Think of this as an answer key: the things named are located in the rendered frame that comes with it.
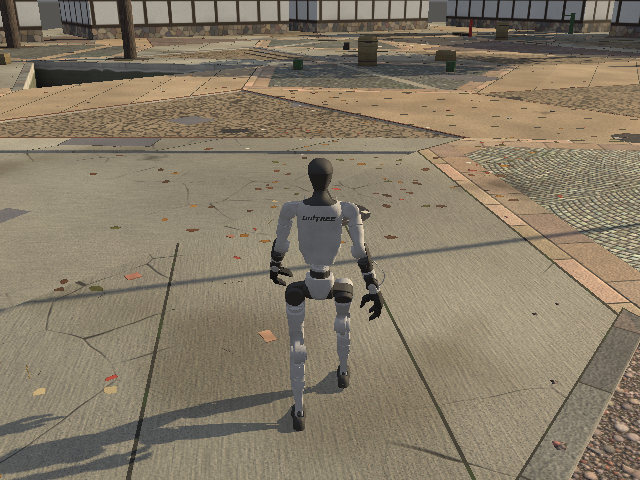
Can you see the robot left upper arm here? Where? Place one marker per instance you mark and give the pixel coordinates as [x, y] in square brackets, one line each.
[288, 211]

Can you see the right robot shin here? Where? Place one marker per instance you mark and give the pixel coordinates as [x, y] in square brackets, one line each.
[343, 348]

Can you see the left robot thigh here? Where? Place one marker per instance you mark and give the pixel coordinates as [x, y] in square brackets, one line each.
[295, 308]

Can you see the left robot forearm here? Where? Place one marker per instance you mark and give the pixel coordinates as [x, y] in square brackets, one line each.
[276, 259]

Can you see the right robot forearm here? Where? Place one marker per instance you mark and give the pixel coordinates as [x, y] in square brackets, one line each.
[368, 272]

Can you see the robot right upper arm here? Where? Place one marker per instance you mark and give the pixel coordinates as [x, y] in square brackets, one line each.
[352, 212]

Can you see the left robot hand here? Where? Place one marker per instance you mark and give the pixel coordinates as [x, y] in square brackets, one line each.
[282, 271]

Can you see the right robot hand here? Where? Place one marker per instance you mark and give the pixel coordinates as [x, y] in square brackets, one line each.
[378, 304]

